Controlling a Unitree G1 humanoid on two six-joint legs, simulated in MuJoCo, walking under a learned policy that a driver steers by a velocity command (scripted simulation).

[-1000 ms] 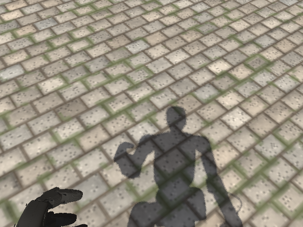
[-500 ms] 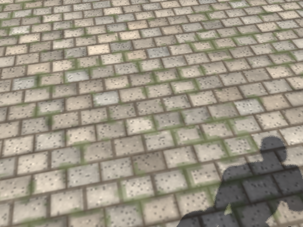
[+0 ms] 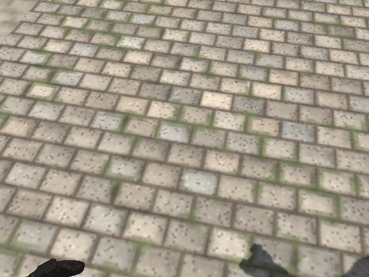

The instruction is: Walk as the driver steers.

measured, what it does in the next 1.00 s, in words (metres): walks ahead: left foot, then right foot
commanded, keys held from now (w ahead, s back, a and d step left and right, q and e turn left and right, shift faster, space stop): w+q+shift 0.06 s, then w+shift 0.38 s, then w+e+shift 0.56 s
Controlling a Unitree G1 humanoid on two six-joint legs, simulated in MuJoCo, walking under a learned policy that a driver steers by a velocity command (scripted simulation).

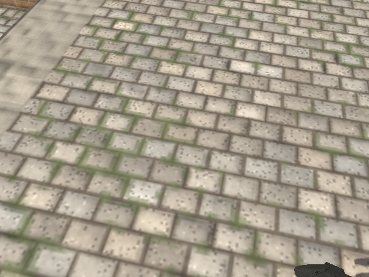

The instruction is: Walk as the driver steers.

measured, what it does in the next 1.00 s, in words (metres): walks ahead, turning right: left foot, then right foot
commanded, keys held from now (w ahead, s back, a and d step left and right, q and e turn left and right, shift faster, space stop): w+e+shift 0.22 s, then e+shift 0.38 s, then shift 0.40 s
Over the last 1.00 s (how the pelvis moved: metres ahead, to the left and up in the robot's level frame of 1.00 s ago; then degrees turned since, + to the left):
0.91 0.10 0.01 -7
